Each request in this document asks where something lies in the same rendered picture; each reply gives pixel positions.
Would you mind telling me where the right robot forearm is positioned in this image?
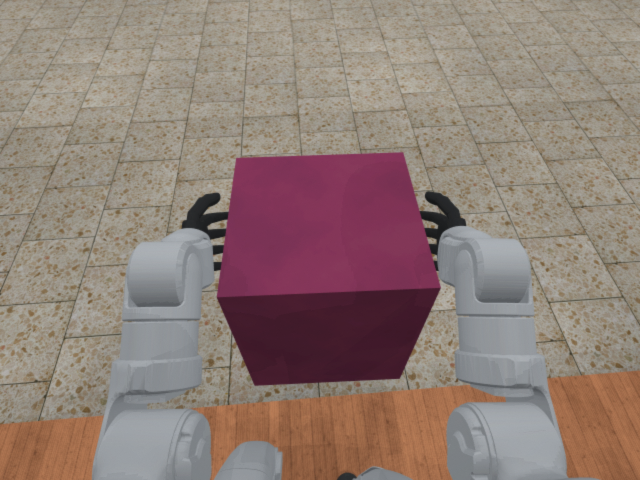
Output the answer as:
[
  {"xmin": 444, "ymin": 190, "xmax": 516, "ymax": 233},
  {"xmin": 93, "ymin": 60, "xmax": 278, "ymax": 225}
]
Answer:
[{"xmin": 437, "ymin": 226, "xmax": 567, "ymax": 474}]

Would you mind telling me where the carton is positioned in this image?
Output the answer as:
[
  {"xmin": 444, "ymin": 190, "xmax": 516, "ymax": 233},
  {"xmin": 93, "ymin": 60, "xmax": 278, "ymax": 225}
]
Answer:
[{"xmin": 217, "ymin": 152, "xmax": 441, "ymax": 386}]

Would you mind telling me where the robot left thigh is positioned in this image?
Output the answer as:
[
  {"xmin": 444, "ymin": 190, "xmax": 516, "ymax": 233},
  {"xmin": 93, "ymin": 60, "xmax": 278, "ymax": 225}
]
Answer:
[{"xmin": 214, "ymin": 441, "xmax": 283, "ymax": 480}]

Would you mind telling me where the left robot hand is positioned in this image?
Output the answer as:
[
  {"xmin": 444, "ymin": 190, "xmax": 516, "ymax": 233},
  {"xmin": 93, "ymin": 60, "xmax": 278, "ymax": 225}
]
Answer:
[{"xmin": 182, "ymin": 193, "xmax": 229, "ymax": 271}]

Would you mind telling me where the left robot forearm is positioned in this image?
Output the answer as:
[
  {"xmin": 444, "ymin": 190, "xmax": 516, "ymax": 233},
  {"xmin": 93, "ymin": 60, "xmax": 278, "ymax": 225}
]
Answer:
[{"xmin": 92, "ymin": 228, "xmax": 215, "ymax": 480}]

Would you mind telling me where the right robot hand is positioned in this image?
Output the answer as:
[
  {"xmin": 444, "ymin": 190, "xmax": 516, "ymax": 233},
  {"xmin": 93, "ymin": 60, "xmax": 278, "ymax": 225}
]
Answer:
[{"xmin": 420, "ymin": 191, "xmax": 466, "ymax": 271}]

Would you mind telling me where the left robot upper arm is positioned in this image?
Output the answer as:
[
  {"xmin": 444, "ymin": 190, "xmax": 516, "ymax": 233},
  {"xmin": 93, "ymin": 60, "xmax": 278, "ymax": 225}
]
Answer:
[{"xmin": 94, "ymin": 409, "xmax": 212, "ymax": 480}]

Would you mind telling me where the right robot upper arm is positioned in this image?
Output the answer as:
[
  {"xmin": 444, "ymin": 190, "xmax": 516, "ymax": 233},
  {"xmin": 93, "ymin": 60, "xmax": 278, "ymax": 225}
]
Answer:
[{"xmin": 446, "ymin": 402, "xmax": 600, "ymax": 480}]

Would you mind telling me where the robot right shin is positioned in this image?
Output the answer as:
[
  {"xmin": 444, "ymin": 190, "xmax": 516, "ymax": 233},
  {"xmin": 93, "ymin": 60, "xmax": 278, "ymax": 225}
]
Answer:
[{"xmin": 356, "ymin": 466, "xmax": 383, "ymax": 479}]

